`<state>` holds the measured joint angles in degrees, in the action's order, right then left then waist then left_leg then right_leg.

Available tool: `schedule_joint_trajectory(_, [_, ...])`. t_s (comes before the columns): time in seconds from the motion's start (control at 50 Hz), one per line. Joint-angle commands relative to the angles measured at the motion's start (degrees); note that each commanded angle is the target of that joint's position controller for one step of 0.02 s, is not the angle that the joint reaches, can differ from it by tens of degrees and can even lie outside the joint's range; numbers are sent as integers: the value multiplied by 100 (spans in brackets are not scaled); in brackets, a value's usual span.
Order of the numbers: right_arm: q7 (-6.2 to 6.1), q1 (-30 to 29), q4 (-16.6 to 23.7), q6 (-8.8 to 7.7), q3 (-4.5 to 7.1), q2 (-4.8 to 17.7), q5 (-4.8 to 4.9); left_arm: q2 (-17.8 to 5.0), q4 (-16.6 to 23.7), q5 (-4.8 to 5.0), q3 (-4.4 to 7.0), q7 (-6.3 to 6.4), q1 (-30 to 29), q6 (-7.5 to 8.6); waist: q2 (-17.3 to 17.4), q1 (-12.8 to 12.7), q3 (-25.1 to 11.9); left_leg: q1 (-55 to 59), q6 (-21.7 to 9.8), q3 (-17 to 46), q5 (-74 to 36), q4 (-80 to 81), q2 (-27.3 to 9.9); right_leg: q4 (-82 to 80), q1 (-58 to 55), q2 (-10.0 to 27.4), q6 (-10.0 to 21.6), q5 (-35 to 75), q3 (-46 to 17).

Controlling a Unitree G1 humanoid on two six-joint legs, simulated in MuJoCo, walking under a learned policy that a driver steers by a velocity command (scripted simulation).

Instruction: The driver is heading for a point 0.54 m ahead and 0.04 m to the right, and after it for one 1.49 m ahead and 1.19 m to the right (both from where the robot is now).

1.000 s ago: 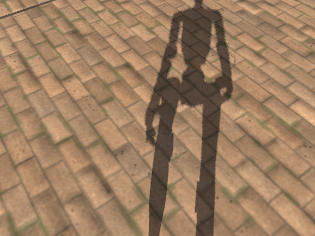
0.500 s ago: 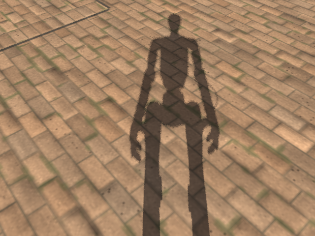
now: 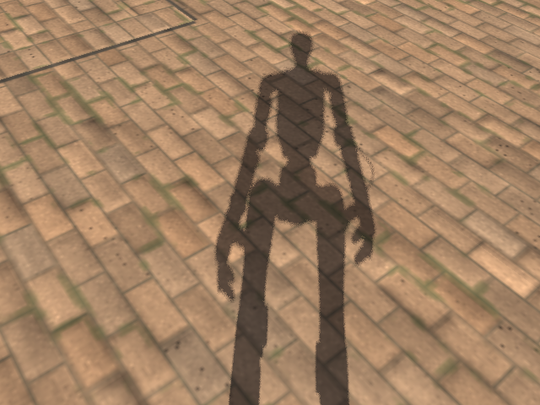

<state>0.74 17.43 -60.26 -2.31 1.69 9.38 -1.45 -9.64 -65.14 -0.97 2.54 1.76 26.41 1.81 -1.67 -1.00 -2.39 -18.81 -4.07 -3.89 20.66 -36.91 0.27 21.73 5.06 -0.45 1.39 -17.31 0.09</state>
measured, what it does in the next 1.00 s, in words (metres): walks ahead: right foot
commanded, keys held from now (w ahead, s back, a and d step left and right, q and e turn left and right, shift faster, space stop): w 0.62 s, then w+e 0.38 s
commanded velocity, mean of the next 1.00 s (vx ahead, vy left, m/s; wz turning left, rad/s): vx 0.46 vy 0.00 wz -0.12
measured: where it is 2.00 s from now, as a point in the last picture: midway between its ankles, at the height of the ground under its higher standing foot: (330, 255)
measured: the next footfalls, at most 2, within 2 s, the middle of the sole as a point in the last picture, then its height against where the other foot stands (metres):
right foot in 0.52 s outside the picture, level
left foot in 1.06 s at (235, 343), level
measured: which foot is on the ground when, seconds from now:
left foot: down 0.00-0.50, up 0.52-1.00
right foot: down 0.00-0.04, up 0.06-0.50, down 0.52-1.00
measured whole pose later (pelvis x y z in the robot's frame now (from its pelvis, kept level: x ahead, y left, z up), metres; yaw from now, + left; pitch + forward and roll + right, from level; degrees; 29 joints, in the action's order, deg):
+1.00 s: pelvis +0.51 +0.01 +0.00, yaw -8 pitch +2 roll -1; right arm 1.3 -2.0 -48.1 -2.9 1.7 10.6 -1.0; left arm -9.8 -59.4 -1.2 2.8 0.5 28.1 4.6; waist 1.5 -6.3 2.7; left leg -32.7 0.3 -0.4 3.6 -34.3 -2.9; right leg 15.4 -2.1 -5.5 4.6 -18.8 -3.5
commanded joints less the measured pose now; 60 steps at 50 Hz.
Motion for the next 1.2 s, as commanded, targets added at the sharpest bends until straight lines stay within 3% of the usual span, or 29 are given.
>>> schedule_joint_trajectory(0.02, [-9,556,62,-166,84,126,62,-669,257,18,155,-15,-291,101,-260,482,1116,1047,-10,-301,-233,1034,254,-608,1602,1010,842,-1462,-995])
schedule_joint_trajectory(0.04, [-57,1171,-132,-210,146,267,48,-532,306,-17,125,-29,-331,143,104,686,944,2022,-39,110,-136,1316,37,160,2178,760,734,-1150,-676])
schedule_joint_trajectory(0.06, [-135,1921,-237,-263,276,810,-20,-84,521,16,1,-105,-487,211,1479,942,646,2827,-354,2255,1283,2396,-1351,2132,3060,60,449,-833,179])
schedule_joint_trajectory(0.08, [-129,2402,-406,-198,364,1175,32,-242,759,-76,46,-172,-666,246,2003,945,683,2840,-875,4041,2105,3068,-2241,3452,3981,-270,427,-1400,419])
schedule_joint_trajectory(0.1, [-138,1785,-243,-169,278,879,1,-493,843,-205,104,-234,-973,240,1025,607,1071,2214,-944,3843,2132,3005,-2219,4162,4083,195,510,-1001,31])
schedule_joint_trajectory(0.14, [-97,917,73,-251,214,711,18,-287,838,-109,69,-340,-1084,285,408,230,1117,1591,-714,2737,1009,3108,-1731,4096,3741,497,461,38,-120])
schedule_joint_trajectory(0.18, [-133,878,63,-341,127,492,53,-331,786,-132,98,-388,-1036,240,417,104,928,1631,-569,1917,-334,3140,-1366,3876,3495,535,311,500,27])
schedule_joint_trajectory(0.26, [-166,1464,-181,-399,45,422,62,-280,1022,-105,90,-385,-1648,114,542,161,841,1977,-586,1111,-2596,2892,-1150,3502,3814,440,134,888,341])
schedule_joint_trajectory(0.34, [-174,1546,-203,-419,-2,437,52,-178,1466,-28,-14,-390,-2749,104,675,322,1030,1721,-572,704,-3391,2914,-979,2072,3378,248,103,1409,624])
schedule_joint_trajectory(0.4, [-201,1609,-267,-433,19,558,48,-269,1629,6,-27,-370,-3048,106,748,334,1067,1890,-581,614,-3940,2850,-1107,1377,2863,115,289,1494,746])
schedule_joint_trajectory(0.46, [-224,1383,-274,-443,68,729,29,-501,1513,1,77,-272,-2412,166,745,-50,687,2312,-482,432,-5937,1890,-1216,1121,1920,-190,625,1095,790])
schedule_joint_trajectory(0.5, [-222,1222,-252,-393,104,829,40,-758,982,-37,240,-178,-771,257,591,-727,-139,1952,-346,235,-5910,-102,-1010,633,81,-291,870,1137,707])
schedule_joint_trajectory(0.52, [-188,1286,-116,-382,54,632,77,-1189,808,-189,370,-125,134,291,126,-969,-768,823,-296,82,-3924,-1790,-741,542,-1275,882,1126,201,-595])
schedule_joint_trajectory(0.54, [-101,2020,-53,-353,-32,-36,267,-1602,840,-250,457,-167,224,265,-1113,-504,-1393,-1204,-91,49,890,-4088,405,-198,-2581,2563,2068,-272,-3724])
schedule_joint_trajectory(0.56, [-101,1432,2,-327,116,577,137,-1346,891,-18,421,-214,-304,194,-252,-460,-1014,-1762,-216,736,557,-4418,163,-787,-2012,2257,1926,-1125,-4032])
schedule_joint_trajectory(0.58, [-79,761,251,-343,151,649,92,-1003,1000,44,314,-225,-964,212,-106,-259,-104,-1951,-246,693,-73,-4143,-155,-942,-1085,2084,1679,-1075,-3017])
schedule_joint_trajectory(0.6, [-68,497,310,-365,150,581,66,-692,1015,25,232,-245,-1228,271,192,-115,260,-1699,-243,680,-430,-3786,-339,-1133,-353,1843,1506,-301,-2410])
schedule_joint_trajectory(0.64, [-27,618,276,-242,149,372,-77,-350,829,24,109,-198,-1120,353,97,233,435,-1072,-130,655,-561,-3232,-547,-1260,450,1368,1216,751,-1539])
schedule_joint_trajectory(0.72, [36,117,534,-81,149,296,-123,-631,655,43,114,-152,-576,434,7,326,592,-1290,177,397,-788,-2387,-621,-1396,639,1101,1300,1560,-1096])
schedule_joint_trajectory(0.8, [48,-1090,1002,-45,142,428,-50,-709,687,57,109,-161,-188,392,-44,56,828,-1744,469,262,-1630,-1067,-597,-1518,465,936,1231,1731,-1042])
schedule_joint_trajectory(0.96, [47,-2442,1647,-130,101,564,56,-872,729,-30,183,-106,447,316,-289,-389,709,-1809,468,292,-1758,186,-268,-721,-689,1012,1171,2932,-1355])
schedule_joint_trajectory(1.0, [35,-2170,1673,-200,133,690,81,-998,828,-48,239,-70,217,299,-358,-171,629,-1168,354,334,-1439,577,-170,-406,-629,1041,1015,3244,-1439])
schedule_joint_trajectory(1.04, [-47,-967,1353,-305,248,919,62,-1129,939,-8,292,-111,-95,319,-172,381,69,609,156,196,-1353,1136,81,804,-225,729,774,3962,-1230])
schedule_joint_trajectory(1.06, [-128,-35,1179,-383,358,1247,-66,-972,1062,53,264,-148,-180,349,196,743,-591,2026,-71,787,-1106,1207,-571,2130,547,363,651,3142,-979])
schedule_joint_trajectory(1.08, [-195,604,1251,-378,482,1799,-246,-422,1343,262,152,-147,68,354,1184,775,-1522,3624,-421,2851,-283,1431,-2246,3966,2110,-325,439,494,-402])
schedule_joint_trajectory(1.1, [-158,301,1243,-272,499,1818,-179,-655,1416,220,213,-133,374,310,1843,447,-1739,3572,-831,4550,-141,2116,-2721,4861,2971,-480,476,-1325,-392])
schedule_joint_trajectory(1.12, [-137,-228,1372,-222,375,1232,-128,-859,1305,101,262,-112,171,218,960,233,-869,2795,-742,3827,439,2141,-2495,5222,3213,-22,513,-843,-498])
schedule_joint_trajectory(1.14, [-115,-527,1396,-243,275,833,-65,-766,1339,30,245,-175,-229,196,396,242,-187,1984,-617,2902,170,2290,-2160,5030,3170,179,475,-379,-468])
schedule_joint_trajectory(1.2, [-141,-456,1202,-344,209,659,-19,-574,1457,-115,249,-326,-467,17,696,2,277,1099,-333,1405,-1233,2602,-1622,4615,2842,461,339,26,-357])
Over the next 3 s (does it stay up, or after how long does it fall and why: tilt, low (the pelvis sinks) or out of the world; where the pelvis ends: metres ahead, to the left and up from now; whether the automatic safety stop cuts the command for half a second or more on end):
stays up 1.19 -0.39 0.00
